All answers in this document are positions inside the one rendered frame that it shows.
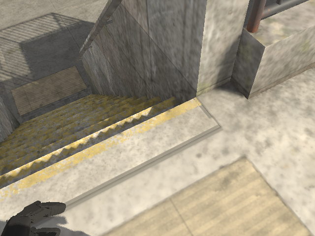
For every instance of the robot left hand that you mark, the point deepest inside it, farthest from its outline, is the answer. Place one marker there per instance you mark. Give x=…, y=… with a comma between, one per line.
x=20, y=224

